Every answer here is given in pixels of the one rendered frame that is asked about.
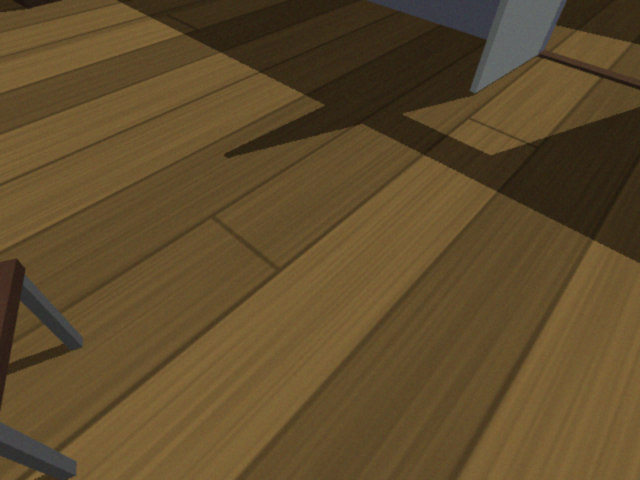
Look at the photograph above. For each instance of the chair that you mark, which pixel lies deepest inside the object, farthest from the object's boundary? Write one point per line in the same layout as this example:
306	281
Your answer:
15	286

